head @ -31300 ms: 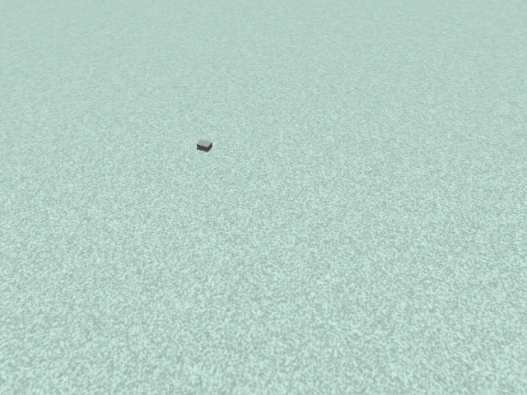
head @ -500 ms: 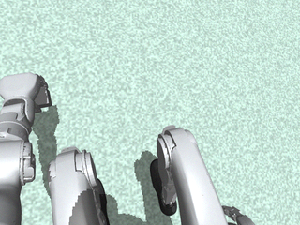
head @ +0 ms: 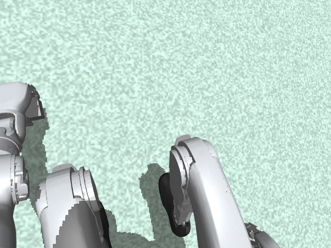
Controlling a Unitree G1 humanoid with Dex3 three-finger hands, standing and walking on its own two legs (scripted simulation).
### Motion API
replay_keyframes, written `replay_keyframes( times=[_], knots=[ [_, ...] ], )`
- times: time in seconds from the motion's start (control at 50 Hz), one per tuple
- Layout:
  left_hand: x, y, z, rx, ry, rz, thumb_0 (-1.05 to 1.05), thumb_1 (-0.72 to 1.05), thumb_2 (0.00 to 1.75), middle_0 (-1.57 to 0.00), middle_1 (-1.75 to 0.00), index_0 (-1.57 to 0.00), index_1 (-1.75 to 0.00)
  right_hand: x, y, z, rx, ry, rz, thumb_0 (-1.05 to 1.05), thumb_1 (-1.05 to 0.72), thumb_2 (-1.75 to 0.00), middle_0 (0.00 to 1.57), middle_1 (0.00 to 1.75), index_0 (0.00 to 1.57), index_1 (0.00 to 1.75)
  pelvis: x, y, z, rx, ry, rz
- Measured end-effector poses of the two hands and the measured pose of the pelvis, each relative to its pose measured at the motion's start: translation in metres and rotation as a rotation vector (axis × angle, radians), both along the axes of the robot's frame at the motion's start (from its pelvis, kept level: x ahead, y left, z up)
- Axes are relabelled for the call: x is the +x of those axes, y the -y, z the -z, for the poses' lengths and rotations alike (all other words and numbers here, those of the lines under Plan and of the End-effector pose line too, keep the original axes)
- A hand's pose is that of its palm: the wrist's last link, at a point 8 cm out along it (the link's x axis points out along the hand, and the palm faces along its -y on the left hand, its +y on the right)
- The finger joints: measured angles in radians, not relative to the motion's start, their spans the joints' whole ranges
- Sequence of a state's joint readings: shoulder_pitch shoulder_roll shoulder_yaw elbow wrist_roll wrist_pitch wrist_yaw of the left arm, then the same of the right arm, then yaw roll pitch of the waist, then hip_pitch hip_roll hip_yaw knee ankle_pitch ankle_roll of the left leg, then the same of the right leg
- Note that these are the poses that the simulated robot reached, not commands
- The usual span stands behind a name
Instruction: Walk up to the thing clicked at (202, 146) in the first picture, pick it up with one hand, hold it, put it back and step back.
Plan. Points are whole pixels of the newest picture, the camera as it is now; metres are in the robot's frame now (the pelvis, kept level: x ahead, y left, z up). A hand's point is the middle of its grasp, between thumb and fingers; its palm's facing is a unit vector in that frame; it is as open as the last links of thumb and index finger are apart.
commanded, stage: rest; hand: left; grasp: from above
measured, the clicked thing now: (24, 111) +0.47 +0.27 -0.24
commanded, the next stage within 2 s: open in 1.20 s
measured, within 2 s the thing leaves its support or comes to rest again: rests again in 0.80 s
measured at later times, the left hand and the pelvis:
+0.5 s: hand (25, 114) +0.46 +0.27 -0.24, palm faces -0.46 -0.11 -0.88, open 7.6 cm; pelvis +0.00 +0.00 -0.02, yaw -3 degrees
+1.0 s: hand (29, 114) +0.47 +0.27 -0.26, palm faces -0.45 -0.12 -0.89, open 7.6 cm; pelvis +0.00 +0.01 -0.02, yaw -5 degrees
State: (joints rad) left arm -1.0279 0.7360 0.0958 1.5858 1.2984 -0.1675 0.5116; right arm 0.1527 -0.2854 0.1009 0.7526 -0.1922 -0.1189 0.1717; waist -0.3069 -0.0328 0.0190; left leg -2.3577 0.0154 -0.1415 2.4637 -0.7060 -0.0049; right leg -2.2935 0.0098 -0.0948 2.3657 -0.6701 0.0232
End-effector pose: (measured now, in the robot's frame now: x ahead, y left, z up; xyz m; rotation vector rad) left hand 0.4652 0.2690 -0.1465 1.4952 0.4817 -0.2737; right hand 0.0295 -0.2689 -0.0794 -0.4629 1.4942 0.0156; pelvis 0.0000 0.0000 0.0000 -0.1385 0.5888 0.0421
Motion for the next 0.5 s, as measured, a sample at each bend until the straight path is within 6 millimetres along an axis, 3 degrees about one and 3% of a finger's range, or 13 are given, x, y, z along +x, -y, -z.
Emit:
replay_keyframes(
  times=[0.5],
  knots=[
    [0.005, -0.004, 0.039, -0.027, 0.001, -0.036, 0.00, 0.35, 0.12, -0.98, -0.11, -1.00, -0.11, -0.020, -0.005, -0.004, 0.025, -0.047, -0.060, 0.00, -0.89, -0.89, 0.20, 0.30, 0.20, 0.30, 0.000, -0.002, 0.016, -0.037, 0.049, 0.028]
  ],
)
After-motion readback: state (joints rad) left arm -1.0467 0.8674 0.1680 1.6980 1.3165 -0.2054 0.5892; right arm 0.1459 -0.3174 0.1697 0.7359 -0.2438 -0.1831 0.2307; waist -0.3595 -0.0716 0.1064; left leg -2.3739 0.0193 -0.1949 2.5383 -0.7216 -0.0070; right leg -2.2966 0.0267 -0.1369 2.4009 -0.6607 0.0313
